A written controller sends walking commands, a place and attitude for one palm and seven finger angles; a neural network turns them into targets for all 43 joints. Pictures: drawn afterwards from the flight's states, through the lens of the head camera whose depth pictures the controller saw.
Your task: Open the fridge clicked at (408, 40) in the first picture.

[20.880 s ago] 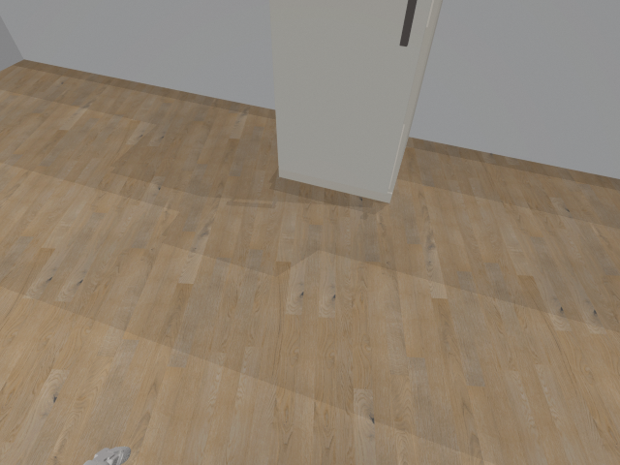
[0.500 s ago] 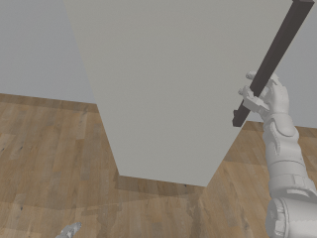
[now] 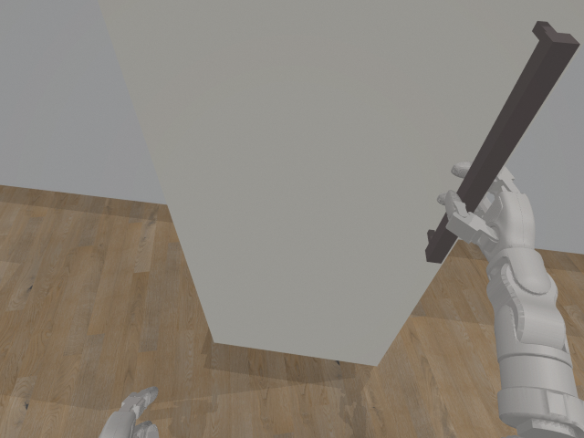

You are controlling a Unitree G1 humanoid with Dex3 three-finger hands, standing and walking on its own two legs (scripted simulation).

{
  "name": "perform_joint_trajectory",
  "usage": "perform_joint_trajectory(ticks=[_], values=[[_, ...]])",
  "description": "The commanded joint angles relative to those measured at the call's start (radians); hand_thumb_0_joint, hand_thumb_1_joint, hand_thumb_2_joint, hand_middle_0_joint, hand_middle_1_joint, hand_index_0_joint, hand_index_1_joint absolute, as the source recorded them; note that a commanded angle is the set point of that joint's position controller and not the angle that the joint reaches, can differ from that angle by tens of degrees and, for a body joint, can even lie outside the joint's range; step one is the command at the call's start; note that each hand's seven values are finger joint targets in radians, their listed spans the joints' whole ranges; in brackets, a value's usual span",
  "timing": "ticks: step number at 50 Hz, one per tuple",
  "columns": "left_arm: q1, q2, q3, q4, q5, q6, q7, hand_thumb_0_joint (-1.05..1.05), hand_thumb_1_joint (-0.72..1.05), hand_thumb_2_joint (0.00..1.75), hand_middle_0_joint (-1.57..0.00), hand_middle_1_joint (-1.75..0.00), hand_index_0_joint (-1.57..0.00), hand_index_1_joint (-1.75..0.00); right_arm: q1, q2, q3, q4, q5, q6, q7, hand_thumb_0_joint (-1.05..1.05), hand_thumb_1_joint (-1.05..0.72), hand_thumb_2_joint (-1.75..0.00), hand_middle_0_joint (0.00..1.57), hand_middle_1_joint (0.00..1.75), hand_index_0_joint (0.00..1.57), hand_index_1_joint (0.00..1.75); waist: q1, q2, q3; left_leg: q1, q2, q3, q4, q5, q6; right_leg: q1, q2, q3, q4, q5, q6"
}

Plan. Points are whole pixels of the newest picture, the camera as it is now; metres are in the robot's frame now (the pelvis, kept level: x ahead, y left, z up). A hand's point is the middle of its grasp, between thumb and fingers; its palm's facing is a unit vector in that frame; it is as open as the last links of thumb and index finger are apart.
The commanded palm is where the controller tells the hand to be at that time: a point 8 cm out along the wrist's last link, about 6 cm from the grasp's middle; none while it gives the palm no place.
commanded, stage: pull the door a little, standing still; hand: right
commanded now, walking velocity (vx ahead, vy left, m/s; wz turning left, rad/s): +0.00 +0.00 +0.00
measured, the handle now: (475, 169) +0.44 -0.20 +0.17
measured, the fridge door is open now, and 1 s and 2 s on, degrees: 0 8 42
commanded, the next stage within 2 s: walk backward, drawing the door open in 0.38 s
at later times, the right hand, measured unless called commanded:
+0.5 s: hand (457, 243) +0.34 -0.17 +0.14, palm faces +0.06 +1.00 -0.04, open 6.4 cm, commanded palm +0.30 -0.22 +0.13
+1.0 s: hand (456, 250) +0.33 -0.17 +0.13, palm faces +0.31 +0.90 -0.30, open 6.7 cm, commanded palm +0.29 -0.21 +0.13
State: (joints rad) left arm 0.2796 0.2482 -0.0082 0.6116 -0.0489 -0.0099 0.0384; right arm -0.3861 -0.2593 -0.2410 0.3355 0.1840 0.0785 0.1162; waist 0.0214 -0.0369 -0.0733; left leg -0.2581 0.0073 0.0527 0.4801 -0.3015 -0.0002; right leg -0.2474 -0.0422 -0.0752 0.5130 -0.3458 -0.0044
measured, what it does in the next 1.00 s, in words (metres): walks ahead: left foot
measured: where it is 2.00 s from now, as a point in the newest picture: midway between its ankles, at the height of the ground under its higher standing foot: outside the picture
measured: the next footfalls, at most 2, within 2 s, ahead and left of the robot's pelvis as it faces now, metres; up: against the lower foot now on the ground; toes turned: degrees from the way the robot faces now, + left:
left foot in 0.88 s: +0.28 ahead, +0.01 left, +0.00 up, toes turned -3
right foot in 1.16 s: +0.22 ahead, -0.07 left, +0.00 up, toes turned -16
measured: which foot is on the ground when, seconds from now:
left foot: down 0.00-0.68, up 0.70-0.86, down 0.88-1.00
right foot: down 0.00-0.88, up 0.90-1.00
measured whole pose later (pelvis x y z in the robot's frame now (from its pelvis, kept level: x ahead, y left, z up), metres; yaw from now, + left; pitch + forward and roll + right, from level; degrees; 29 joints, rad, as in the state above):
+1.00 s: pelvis +0.13 +0.02 -0.01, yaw -8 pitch -4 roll -3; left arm 0.17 0.19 -0.05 0.51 0.01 -0.06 0.06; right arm 0.42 -0.23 -0.07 -0.50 0.05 -0.07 -0.09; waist -0.01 -0.04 0.13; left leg -0.34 -0.05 0.16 0.53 -0.14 0.18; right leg -0.39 0.07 0.04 1.19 -0.50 0.02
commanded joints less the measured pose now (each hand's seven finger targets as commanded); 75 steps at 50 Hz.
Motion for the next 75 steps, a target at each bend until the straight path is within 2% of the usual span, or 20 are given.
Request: perform_joint_trajectory(ticks=[1,24,25,27,30,32,34,38,41,44,47,51,53,55,56,57,58,60,68,75], values=[[-0.025,0.125,0.047,-0.127,0.006,-0.037,0.015,0.00,0.90,0.90,-0.20,-0.30,-0.20,-0.30,-0.299,-0.173,-0.041,-0.261,0.016,-0.059,0.017,0.00,-0.90,-0.90,0.45,1.40,0.45,1.40,-0.028,0.000,-0.347,0.163,-0.018,0.004,0.041,0.725,0.021,0.190,0.010,0.049,0.032,0.848,-0.019],[-0.156,0.071,0.026,-0.275,0.029,-0.090,-0.034,0.00,0.90,0.90,-0.20,-0.30,-0.20,-0.30,0.888,-0.079,-0.059,-1.200,0.063,-0.030,-0.021,0.00,-0.90,-0.90,0.45,1.40,0.45,1.40,-0.113,-0.053,-0.180,0.264,0.003,0.034,0.021,0.819,0.031,0.090,0.019,0.057,-0.006,0.814,0.007],[-0.127,0.153,0.030,-0.216,0.050,-0.079,0.002,0.00,0.90,0.90,-0.20,-0.30,-0.20,-0.30,0.498,-0.387,-0.239,-1.048,-0.102,-0.114,-0.154,0.00,-0.90,-0.90,0.45,1.40,0.45,1.40,-0.020,-0.012,-0.088,0.327,0.046,-0.026,0.027,0.965,0.037,-0.043,0.026,0.073,0.082,0.778,-0.015],[-0.140,0.102,0.034,-0.223,0.058,-0.094,0.026,0.00,0.90,0.90,-0.20,-0.30,-0.20,-0.30,0.816,-0.142,-0.084,-0.943,-0.106,-0.163,-0.195,0.00,-0.90,-0.90,0.45,1.40,0.45,1.40,-0.069,0.125,-0.064,0.466,0.139,-0.014,0.085,1.115,0.086,-0.277,0.078,0.085,0.200,0.452,0.014],[-0.141,0.087,0.034,-0.245,0.056,-0.106,0.043,0.00,0.90,0.90,-0.20,-0.30,-0.20,-0.30,0.858,-0.124,-0.026,-1.028,-0.116,-0.213,-0.210,0.00,-0.90,-0.90,0.45,1.40,0.45,1.40,-0.089,0.160,-0.027,0.574,0.225,-0.037,0.181,1.194,0.112,-0.493,0.082,0.120,0.197,0.103,0.015],[-0.105,0.092,0.036,-0.221,0.059,-0.106,0.053,0.00,0.90,0.90,-0.20,-0.30,-0.20,-0.30,0.810,-0.086,0.034,-1.102,-0.108,-0.227,-0.213,0.00,-0.90,-0.90,0.45,1.40,0.45,1.40,-0.008,0.015,-0.121,0.308,0.097,0.094,0.397,1.021,0.006,-0.081,0.034,0.120,-0.207,0.633,0.006],[-0.073,0.123,0.078,-0.220,0.098,-0.083,0.004,0.00,0.90,0.90,-0.20,-0.30,-0.20,-0.30,0.766,-0.056,0.113,-1.183,-0.142,-0.238,-0.211,0.00,-0.90,-0.90,0.45,1.40,0.45,1.40,0.038,-0.434,-0.065,-0.512,-0.143,0.100,0.735,-0.230,-0.018,0.699,-0.147,0.346,-0.087,1.931,-0.002],[-0.093,0.054,0.069,-0.256,0.067,-0.084,-0.022,0.00,0.90,0.90,-0.20,-0.30,-0.20,-0.30,0.860,-0.028,0.109,-1.127,-0.164,-0.225,-0.223,0.00,-0.90,-0.90,0.45,1.40,0.45,1.40,0.009,-0.058,-0.079,-0.504,-0.127,0.128,0.313,-0.132,0.024,0.638,-0.088,0.297,0.052,1.515,0.022],[-0.122,0.030,0.037,-0.260,0.061,-0.108,0.008,0.00,0.90,0.90,-0.20,-0.30,-0.20,-0.30,0.798,-0.118,0.064,-1.218,-0.132,-0.217,-0.212,0.00,-0.90,-0.90,0.45,1.40,0.45,1.40,-0.014,-0.157,-0.096,0.042,-0.088,0.081,-0.136,0.368,0.065,0.282,-0.034,0.235,0.145,1.324,0.119],[-0.208,0.009,-0.005,-0.349,0.050,-0.146,0.072,0.00,0.90,0.90,-0.20,-0.30,-0.20,-0.30,0.866,-0.180,-0.020,-1.178,-0.123,-0.216,-0.237,0.00,-0.90,-0.90,0.45,1.40,0.45,1.40,-0.103,0.151,-0.139,0.451,0.291,-0.229,-0.007,1.314,0.153,-0.241,0.132,0.143,0.571,-0.221,0.025],[-0.087,0.033,0.005,-0.292,0.056,-0.133,0.042,0.00,0.90,0.90,-0.20,-0.30,-0.20,-0.30,0.837,-0.062,0.051,-1.019,-0.138,-0.240,-0.230,0.00,-0.90,-0.90,0.45,1.40,0.45,1.40,-0.052,0.334,-0.120,0.317,0.309,-0.283,0.009,1.186,0.087,-0.284,0.098,0.156,0.816,-0.239,0.005],[-0.154,0.010,0.016,-0.214,0.056,-0.036,0.024,0.00,0.90,0.90,-0.20,-0.30,-0.20,-0.30,0.744,-0.079,0.062,-1.101,-0.167,-0.276,-0.234,0.00,-0.90,-0.90,0.45,1.40,0.45,1.40,-0.005,0.186,-0.165,-0.012,0.212,-0.097,-0.245,0.435,-0.216,-0.032,0.079,0.008,0.624,-0.126,0.028],[-0.181,0.002,0.019,-0.209,0.058,-0.030,0.033,0.00,0.90,0.90,-0.20,-0.30,-0.20,-0.30,0.736,-0.067,0.074,-1.122,-0.177,-0.252,-0.235,0.00,-0.90,-0.90,0.45,1.40,0.45,1.40,0.002,0.331,-0.077,-0.148,0.118,0.018,-0.397,0.169,-0.173,0.126,0.117,-0.146,0.378,-0.141,0.020],[-0.182,0.015,0.016,-0.198,0.066,-0.038,0.032,0.00,0.90,0.90,-0.20,-0.30,-0.20,-0.30,0.752,-0.049,0.114,-1.130,-0.183,-0.242,-0.231,0.00,-0.90,-0.90,0.45,1.40,0.45,1.40,0.025,0.163,0.010,-0.217,0.062,0.065,-0.399,0.010,-0.181,0.222,0.126,-0.174,0.091,-0.073,0.005],[-0.174,0.043,0.024,-0.189,0.069,-0.038,0.033,0.00,0.90,0.90,-0.20,-0.30,-0.20,-0.30,0.751,-0.060,0.123,-1.143,-0.177,-0.247,-0.230,0.00,-0.90,-0.90,0.45,1.40,0.45,1.40,0.047,-0.080,0.039,-0.248,0.019,0.098,-0.205,-0.077,-0.203,0.270,0.051,-0.091,-0.184,0.054,-0.008],[-0.185,0.064,0.014,-0.258,0.078,-0.042,0.025,0.00,0.90,0.90,-0.20,-0.30,-0.20,-0.30,0.797,-0.051,0.132,-1.143,-0.178,-0.262,-0.235,0.00,-0.90,-0.90,0.45,1.40,0.45,1.40,0.016,-0.426,0.032,-0.190,-0.052,0.071,0.346,-0.194,-0.163,0.076,-0.240,0.318,-0.415,-0.024,-0.100],[-0.235,0.038,0.014,-0.308,0.087,-0.046,0.018,0.00,0.90,0.90,-0.20,-0.30,-0.20,-0.30,0.814,-0.087,0.103,-1.168,-0.202,-0.266,-0.268,0.00,-0.90,-0.90,0.45,1.40,0.45,1.40,-0.053,-0.333,-0.029,-0.046,-0.006,-0.161,0.726,-0.247,-0.062,-0.194,-0.487,0.696,-0.425,-0.024,-0.216],[-0.259,0.008,0.044,-0.260,0.076,-0.067,0.024,0.00,0.90,0.90,-0.20,-0.30,-0.20,-0.30,0.803,-0.087,0.077,-1.118,-0.194,-0.257,-0.267,0.00,-0.90,-0.90,0.45,1.40,0.45,1.40,-0.026,-0.063,0.003,-0.053,-0.053,-0.175,0.748,-0.172,-0.054,-0.236,-0.369,0.535,-0.400,-0.127,-0.201],[-0.187,0.045,0.052,-0.178,0.081,-0.145,0.017,0.00,0.90,0.90,-0.20,-0.30,-0.20,-0.30,0.804,-0.095,0.081,-1.132,-0.190,-0.264,-0.262,0.00,-0.90,-0.90,0.45,1.40,0.45,1.40,-0.019,-0.307,-0.031,0.127,-0.159,0.065,-0.109,-0.118,-0.033,-0.006,-0.038,0.256,-0.394,-0.064,0.020],[-0.186,0.004,0.078,-0.108,0.061,-0.160,0.046,0.00,0.90,0.90,-0.20,-0.30,-0.20,-0.30,0.751,-0.177,-0.068,-1.063,-0.142,-0.258,-0.235,0.00,-0.90,-0.90,0.45,1.40,0.45,1.40,-0.001,0.209,-0.122,-0.137,0.086,0.013,-0.180,0.237,-0.012,0.193,0.064,0.042,0.164,0.165,0.026]])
